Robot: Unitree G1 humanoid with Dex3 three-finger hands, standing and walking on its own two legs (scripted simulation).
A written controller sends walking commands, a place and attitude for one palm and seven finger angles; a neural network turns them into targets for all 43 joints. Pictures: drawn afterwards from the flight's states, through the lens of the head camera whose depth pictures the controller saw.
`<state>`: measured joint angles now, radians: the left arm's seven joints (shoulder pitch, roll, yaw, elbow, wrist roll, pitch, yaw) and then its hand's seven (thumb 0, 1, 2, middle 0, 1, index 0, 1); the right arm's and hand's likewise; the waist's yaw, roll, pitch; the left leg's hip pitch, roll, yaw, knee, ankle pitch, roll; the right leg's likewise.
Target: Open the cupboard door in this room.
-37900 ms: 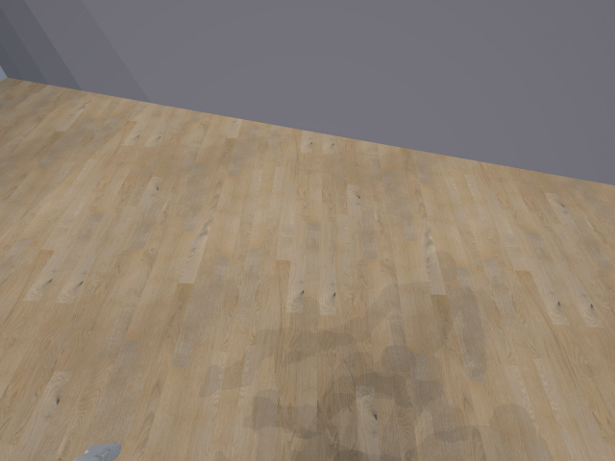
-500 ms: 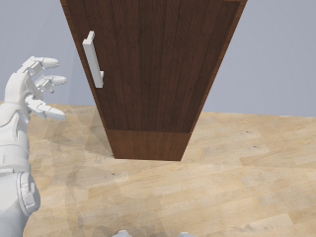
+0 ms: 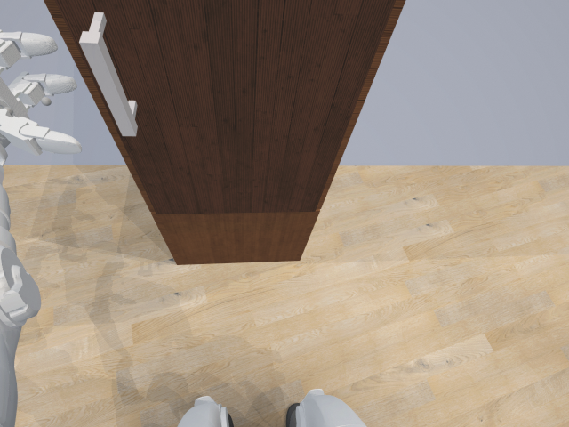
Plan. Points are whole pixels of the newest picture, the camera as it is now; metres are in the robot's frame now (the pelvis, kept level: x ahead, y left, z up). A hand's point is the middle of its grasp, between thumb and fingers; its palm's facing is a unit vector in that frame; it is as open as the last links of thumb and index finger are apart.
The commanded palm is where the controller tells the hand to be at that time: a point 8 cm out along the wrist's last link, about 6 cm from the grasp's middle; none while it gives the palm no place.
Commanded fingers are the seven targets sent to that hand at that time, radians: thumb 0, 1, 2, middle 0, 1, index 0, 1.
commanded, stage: move the hooked fingers beside the handle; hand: left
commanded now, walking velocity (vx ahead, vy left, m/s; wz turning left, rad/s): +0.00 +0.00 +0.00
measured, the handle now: (115, 80) +0.56 +0.18 +0.11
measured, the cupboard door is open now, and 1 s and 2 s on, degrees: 0 0 0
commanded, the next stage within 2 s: slide the fingers in behind the handle in 0.84 s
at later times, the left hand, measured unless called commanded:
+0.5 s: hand (43, 110) +0.50 +0.25 +0.11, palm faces -0.05 -1.00 +0.01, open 14.0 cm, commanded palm +0.49 +0.29 +0.11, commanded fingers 0.00 -0.50 0.30 -0.30 -1.20 -0.30 -1.20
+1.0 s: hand (54, 105) +0.51 +0.24 +0.12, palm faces -0.04 -1.00 -0.01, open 14.0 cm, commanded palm +0.49 +0.28 +0.11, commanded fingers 0.00 -0.50 0.30 -0.30 -1.20 -0.30 -1.20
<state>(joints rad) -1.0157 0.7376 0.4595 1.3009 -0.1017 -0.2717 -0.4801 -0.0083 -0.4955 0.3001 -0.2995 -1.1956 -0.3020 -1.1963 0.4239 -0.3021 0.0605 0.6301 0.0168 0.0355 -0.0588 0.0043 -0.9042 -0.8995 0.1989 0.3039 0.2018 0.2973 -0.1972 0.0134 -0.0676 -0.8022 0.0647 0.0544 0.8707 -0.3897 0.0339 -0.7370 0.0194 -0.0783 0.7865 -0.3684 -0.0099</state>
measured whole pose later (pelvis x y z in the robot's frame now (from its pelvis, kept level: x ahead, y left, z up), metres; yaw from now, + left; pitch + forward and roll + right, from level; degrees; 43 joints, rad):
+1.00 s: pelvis +0.00 +0.00 +0.00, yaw +0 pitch +19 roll -3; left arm -0.98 0.71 0.45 1.26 -0.11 -0.29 -0.45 -0.01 -0.50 0.30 -0.30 -1.20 -0.30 -1.20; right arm 0.42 -0.29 0.06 0.62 0.02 0.07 -0.05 0.00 -0.90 -0.90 0.20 0.30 0.20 0.30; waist -0.19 0.02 -0.08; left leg -0.82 0.07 0.05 0.90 -0.41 0.03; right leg -0.75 0.03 -0.08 0.81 -0.38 -0.01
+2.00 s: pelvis +0.01 -0.01 +0.00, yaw +0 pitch +17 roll -2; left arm -0.93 0.49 0.37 1.19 -0.10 -0.31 -0.28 -0.01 -0.50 0.30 -0.30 -1.20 -0.30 -1.20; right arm 0.42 -0.27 0.03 0.63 0.01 0.05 -0.02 0.00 -0.91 -0.90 0.20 0.30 0.20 0.30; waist -0.17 0.03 -0.09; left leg -0.76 0.06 0.05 0.86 -0.40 0.02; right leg -0.71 0.02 -0.07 0.81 -0.39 -0.02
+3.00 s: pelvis +0.01 -0.01 +0.00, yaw +0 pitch +17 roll -2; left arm -0.92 0.48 0.36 1.19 -0.11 -0.33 -0.26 0.00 0.05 0.53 -0.34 -1.25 -0.34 -1.26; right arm 0.41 -0.27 0.03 0.64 0.01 0.04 -0.02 0.00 -0.91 -0.90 0.20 0.30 0.20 0.30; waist -0.17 0.03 -0.09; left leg -0.76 0.06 0.05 0.86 -0.40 0.02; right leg -0.70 0.02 -0.07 0.80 -0.39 -0.02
